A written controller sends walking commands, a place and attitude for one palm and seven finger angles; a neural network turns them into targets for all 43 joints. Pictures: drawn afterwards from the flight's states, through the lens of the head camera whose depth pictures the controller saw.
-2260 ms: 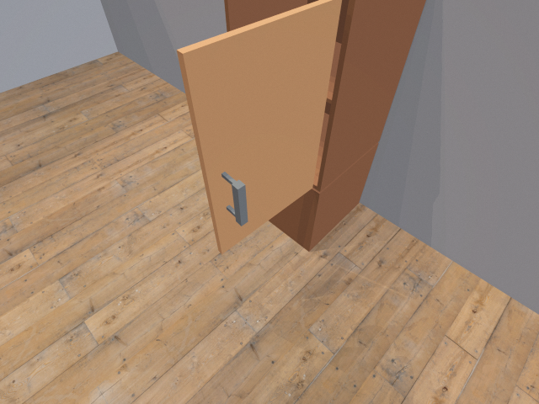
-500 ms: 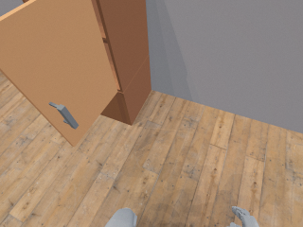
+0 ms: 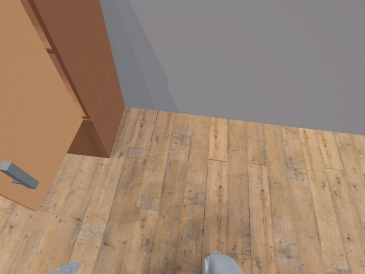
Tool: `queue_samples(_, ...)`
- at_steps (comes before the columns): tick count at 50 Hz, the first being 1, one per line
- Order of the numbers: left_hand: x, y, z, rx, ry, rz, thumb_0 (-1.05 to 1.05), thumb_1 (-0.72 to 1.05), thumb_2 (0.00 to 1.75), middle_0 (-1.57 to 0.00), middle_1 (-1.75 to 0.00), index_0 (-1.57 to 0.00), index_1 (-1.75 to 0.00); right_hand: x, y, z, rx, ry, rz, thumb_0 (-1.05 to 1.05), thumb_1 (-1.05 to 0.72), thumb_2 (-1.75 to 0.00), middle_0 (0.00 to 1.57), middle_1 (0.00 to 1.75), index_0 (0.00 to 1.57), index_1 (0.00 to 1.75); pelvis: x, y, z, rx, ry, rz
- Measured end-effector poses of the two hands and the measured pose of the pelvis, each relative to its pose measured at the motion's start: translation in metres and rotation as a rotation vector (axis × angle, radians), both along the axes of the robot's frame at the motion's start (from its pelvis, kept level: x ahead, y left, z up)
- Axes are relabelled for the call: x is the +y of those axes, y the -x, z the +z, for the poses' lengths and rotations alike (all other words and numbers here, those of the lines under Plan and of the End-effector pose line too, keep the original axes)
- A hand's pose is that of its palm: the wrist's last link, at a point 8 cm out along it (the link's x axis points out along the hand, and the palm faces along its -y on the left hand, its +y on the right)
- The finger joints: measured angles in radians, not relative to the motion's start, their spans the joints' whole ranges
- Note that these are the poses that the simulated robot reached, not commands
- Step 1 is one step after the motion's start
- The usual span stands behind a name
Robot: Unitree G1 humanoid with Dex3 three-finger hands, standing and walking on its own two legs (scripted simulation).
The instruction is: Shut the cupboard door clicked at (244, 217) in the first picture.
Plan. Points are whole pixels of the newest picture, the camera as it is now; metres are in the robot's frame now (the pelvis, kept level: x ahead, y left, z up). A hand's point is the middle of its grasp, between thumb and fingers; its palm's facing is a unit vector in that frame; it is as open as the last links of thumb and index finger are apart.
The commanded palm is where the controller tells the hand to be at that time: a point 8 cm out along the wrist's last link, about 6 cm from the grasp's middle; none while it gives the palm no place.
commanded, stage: walk to a spot facing it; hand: left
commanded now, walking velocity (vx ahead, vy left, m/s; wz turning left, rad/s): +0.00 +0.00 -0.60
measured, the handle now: (12, 174) +0.31 +0.47 -0.11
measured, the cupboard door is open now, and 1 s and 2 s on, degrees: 87 87 87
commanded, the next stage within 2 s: turn to face it in 1.26 s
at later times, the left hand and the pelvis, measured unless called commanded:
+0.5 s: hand (145, 236) +0.20 +0.11 -0.16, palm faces -0.28 -0.94 -0.19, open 7.4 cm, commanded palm none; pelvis +0.09 -0.06 +0.00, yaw -18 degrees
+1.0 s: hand (217, 141) +0.52 -0.08 -0.17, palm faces -0.63 -0.75 -0.19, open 7.4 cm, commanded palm none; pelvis +0.29 -0.15 -0.02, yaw -36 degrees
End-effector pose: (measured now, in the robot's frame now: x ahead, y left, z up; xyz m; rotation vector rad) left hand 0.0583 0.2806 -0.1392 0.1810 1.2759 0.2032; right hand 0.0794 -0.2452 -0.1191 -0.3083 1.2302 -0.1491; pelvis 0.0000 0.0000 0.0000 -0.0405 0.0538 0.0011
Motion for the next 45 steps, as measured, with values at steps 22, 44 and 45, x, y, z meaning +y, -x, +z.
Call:
queue_samples(22,-0.122,-0.146,0.013,-0.073,0.040,-0.353,0.01,0.90,0.90,-0.20,-0.30,-0.21,-0.30,-0.074,0.022,-0.013,-0.036,-0.081,-0.367,0.01,-0.91,-0.90,0.20,0.30,0.19,0.30,-0.056,-0.072,-0.001,-0.040,-0.049,-0.281)
queue_samples(44,-0.200,-0.387,-0.002,-0.033,0.088,-0.617,0.01,0.91,0.90,-0.19,-0.30,-0.20,-0.30,-0.032,-0.027,-0.008,0.112,-0.101,-0.673,0.00,-0.91,-0.89,0.20,0.30,0.20,0.30,-0.093,-0.248,-0.001,-0.024,-0.012,-0.569)
queue_samples(45,-0.217,-0.405,-0.001,-0.049,0.093,-0.648,0.01,0.91,0.90,-0.19,-0.30,-0.20,-0.30,-0.028,-0.020,-0.010,0.145,-0.116,-0.703,0.00,-0.91,-0.89,0.20,0.30,0.20,0.30,-0.099,-0.255,-0.003,-0.026,-0.014,-0.581)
